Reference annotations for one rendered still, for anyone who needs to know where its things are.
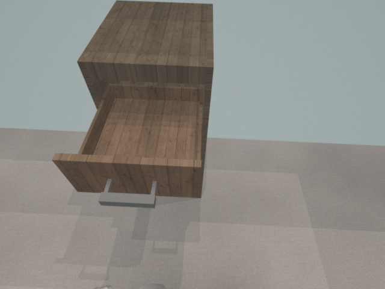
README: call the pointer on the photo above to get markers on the drawer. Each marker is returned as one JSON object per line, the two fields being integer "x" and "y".
{"x": 141, "y": 134}

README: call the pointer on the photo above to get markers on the cabinet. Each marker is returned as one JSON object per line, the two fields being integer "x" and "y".
{"x": 153, "y": 43}

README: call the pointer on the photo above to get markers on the handle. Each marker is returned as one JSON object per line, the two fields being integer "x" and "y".
{"x": 127, "y": 199}

